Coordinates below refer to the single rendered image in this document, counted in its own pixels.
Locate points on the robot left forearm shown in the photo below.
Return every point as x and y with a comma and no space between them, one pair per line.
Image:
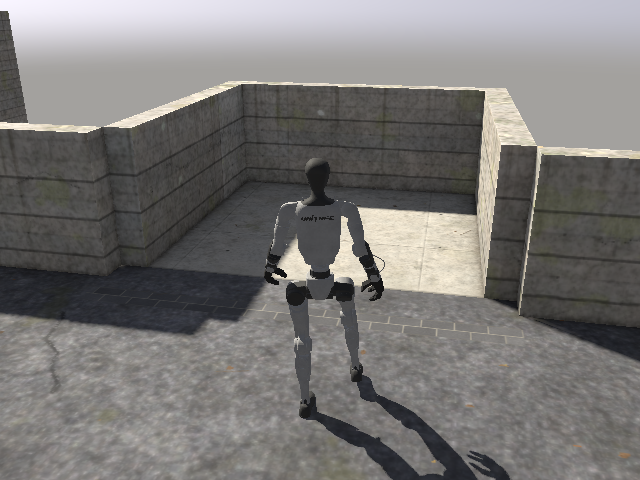
271,261

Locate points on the right robot upper arm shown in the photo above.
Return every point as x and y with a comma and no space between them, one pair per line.
350,211

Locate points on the right robot hand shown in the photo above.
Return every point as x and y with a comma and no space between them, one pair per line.
378,286

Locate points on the right robot thigh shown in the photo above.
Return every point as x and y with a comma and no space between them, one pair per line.
344,291

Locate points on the left robot hand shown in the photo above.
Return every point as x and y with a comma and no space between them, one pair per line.
269,279

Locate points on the left robot upper arm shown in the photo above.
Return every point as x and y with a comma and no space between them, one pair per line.
286,212

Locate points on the robot right forearm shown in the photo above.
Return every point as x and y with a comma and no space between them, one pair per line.
369,265

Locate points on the left robot shin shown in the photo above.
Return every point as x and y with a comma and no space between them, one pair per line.
303,371

